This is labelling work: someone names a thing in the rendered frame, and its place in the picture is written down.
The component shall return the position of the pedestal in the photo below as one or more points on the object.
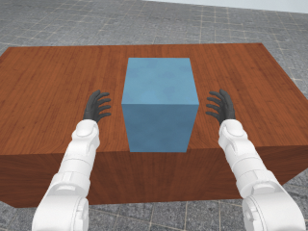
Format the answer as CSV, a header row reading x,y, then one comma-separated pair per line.
x,y
44,91

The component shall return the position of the left robot hand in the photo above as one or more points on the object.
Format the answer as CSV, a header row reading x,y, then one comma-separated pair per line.
x,y
92,111

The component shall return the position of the robot left upper arm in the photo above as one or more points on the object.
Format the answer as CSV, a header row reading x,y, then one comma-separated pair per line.
x,y
63,213

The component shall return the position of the carton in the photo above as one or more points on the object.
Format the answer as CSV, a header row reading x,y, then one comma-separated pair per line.
x,y
159,104

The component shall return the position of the right robot hand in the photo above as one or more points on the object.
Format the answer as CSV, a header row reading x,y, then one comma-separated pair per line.
x,y
225,106

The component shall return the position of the robot right forearm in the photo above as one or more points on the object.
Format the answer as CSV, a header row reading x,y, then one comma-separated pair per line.
x,y
250,172

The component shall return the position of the robot left forearm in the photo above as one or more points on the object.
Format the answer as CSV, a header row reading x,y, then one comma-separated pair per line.
x,y
73,177

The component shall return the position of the robot right upper arm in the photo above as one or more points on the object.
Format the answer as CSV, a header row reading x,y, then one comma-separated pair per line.
x,y
271,211

